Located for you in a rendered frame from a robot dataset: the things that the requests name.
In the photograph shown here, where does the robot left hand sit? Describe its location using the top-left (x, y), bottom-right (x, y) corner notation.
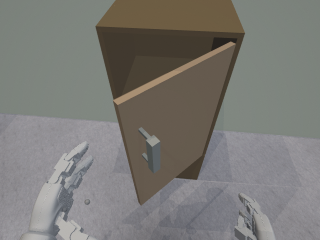
top-left (28, 141), bottom-right (99, 240)

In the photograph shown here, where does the handle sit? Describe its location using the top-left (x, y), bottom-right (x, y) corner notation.
top-left (138, 127), bottom-right (161, 174)

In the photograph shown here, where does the robot right hand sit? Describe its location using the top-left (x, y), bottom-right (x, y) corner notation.
top-left (234, 192), bottom-right (276, 240)

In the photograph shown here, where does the cupboard door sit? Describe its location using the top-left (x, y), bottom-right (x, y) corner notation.
top-left (113, 41), bottom-right (236, 205)

